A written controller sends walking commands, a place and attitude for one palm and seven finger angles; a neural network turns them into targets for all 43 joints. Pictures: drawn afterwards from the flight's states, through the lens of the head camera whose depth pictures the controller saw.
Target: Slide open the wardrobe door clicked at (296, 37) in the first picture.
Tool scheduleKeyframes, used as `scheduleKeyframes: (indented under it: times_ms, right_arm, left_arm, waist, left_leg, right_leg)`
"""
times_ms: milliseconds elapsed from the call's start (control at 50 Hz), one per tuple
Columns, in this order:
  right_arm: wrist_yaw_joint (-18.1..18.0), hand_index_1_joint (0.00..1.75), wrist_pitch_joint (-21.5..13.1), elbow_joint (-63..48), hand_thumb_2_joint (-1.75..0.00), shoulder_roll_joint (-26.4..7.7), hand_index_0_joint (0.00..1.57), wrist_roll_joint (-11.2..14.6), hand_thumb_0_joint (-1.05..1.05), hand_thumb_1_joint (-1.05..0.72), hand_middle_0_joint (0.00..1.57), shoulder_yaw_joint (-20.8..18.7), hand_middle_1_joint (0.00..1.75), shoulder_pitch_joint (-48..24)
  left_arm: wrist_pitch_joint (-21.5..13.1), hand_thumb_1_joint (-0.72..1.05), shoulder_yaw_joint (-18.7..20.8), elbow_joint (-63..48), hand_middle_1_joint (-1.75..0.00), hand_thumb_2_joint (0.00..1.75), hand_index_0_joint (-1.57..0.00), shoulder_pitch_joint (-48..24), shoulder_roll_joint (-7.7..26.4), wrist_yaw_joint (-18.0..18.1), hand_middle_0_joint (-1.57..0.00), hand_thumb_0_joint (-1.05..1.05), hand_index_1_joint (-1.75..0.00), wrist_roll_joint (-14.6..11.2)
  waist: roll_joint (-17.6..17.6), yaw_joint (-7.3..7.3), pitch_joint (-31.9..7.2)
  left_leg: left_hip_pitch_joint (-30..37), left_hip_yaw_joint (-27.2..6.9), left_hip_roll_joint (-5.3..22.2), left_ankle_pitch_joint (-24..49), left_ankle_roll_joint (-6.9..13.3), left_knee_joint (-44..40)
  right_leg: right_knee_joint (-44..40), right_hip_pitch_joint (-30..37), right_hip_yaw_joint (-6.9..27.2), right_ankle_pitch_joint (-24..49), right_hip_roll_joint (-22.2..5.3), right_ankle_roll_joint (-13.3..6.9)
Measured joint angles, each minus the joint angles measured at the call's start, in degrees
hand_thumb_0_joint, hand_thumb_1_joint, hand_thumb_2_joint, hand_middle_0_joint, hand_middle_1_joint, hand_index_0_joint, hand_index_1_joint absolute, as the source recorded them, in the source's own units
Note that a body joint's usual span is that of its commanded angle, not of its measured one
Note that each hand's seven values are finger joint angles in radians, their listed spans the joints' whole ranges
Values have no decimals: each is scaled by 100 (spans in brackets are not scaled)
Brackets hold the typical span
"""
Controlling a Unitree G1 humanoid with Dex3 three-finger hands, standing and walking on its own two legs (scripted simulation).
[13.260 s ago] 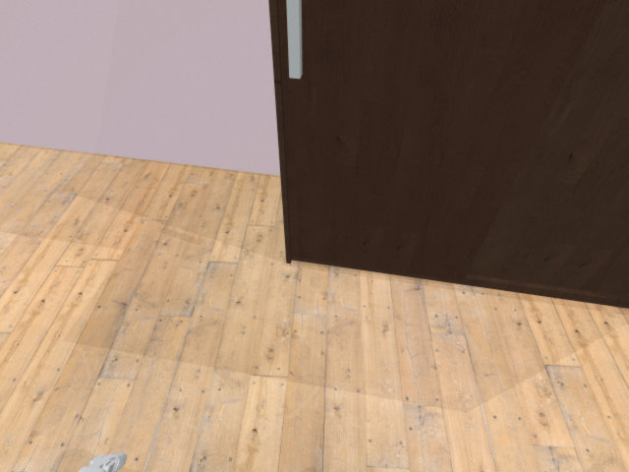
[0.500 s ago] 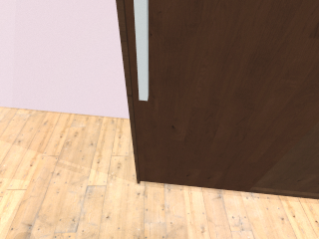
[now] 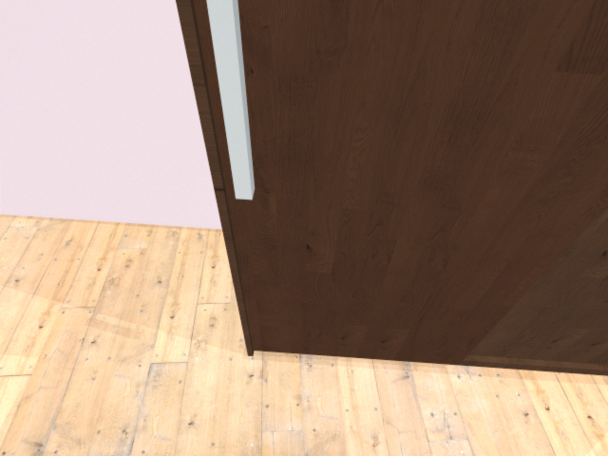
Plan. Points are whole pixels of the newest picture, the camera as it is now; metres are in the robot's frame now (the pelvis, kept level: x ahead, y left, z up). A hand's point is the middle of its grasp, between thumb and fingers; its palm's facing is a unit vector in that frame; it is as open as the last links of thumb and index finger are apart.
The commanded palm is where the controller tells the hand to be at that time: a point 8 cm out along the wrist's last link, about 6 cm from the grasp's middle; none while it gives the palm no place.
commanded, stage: look again from close up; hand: left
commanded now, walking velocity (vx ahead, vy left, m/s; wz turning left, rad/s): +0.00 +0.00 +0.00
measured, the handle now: (237, 97) +0.52 +0.13 +0.21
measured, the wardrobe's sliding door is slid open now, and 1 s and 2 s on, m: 0.00 0.00 0.00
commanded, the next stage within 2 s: none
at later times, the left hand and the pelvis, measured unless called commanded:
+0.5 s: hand out of the picture +0.06 +0.20 -0.17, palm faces -0.01 -0.96 -0.28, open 7.4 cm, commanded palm none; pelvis +0.02 -0.01 +0.00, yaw +0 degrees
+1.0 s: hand out of the picture +0.02 +0.19 -0.17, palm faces +0.01 -0.97 -0.26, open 7.4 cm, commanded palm none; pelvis +0.02 -0.02 +0.00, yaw +0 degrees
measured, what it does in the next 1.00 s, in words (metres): stands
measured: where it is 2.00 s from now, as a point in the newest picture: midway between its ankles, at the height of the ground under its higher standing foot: outside the picture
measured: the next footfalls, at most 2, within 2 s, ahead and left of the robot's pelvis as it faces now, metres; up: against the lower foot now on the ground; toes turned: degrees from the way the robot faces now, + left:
none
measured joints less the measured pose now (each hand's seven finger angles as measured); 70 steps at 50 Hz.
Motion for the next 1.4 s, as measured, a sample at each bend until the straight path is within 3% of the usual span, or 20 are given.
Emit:
scheduleKeyframes:
  times_ms: [260,620,1400]
  right_arm:
    - [-52,30,-21,45,-90,-120,20,4,0,-90,20,37,30,-223]
    - [-52,30,-1,14,-90,-269,20,3,0,-90,20,70,30,-524]
    - [-85,30,31,251,-90,-82,20,7,0,-90,20,110,30,-234]
  left_arm:
    - [22,90,50,-121,-30,90,-20,-394,147,18,-20,0,-29,-19]
    - [66,90,61,-40,-30,90,-20,-365,237,-20,-20,1,-29,-17]
    - [77,90,39,151,-30,90,-20,-107,47,-10,-20,0,-29,-33]
  waist:
    - [-2,-46,81]
    - [40,37,79]
    - [9,51,81]
  left_leg:
    - [152,11,48,-218,-70,119]
    - [347,-4,21,-184,-110,-60]
    - [423,-136,45,-38,-140,-161]
  right_leg:
    - [-131,256,33,-73,41,-47]
    - [-322,460,19,-39,25,-75]
    - [-487,600,-105,99,81,-103]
